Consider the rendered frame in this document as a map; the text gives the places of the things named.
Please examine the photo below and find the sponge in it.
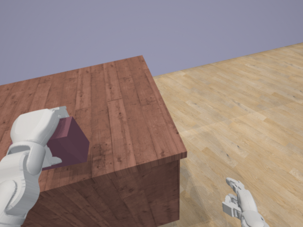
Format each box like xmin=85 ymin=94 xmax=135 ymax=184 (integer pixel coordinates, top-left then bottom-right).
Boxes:
xmin=8 ymin=116 xmax=89 ymax=171

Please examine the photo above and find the robot left hand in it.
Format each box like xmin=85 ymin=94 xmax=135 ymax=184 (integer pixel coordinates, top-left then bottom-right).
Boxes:
xmin=10 ymin=106 xmax=69 ymax=168

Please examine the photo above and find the robot right hand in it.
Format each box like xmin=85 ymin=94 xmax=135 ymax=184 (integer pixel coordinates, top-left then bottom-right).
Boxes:
xmin=222 ymin=177 xmax=258 ymax=219

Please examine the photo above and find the robot right forearm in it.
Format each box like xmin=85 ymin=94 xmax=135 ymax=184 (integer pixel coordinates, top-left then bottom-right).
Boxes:
xmin=241 ymin=210 xmax=269 ymax=227

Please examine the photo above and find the robot left forearm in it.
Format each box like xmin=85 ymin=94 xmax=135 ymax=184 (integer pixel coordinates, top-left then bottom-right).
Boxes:
xmin=0 ymin=141 xmax=46 ymax=227

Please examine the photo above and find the table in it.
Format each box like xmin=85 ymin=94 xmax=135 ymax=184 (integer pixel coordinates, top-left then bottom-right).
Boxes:
xmin=0 ymin=55 xmax=187 ymax=227

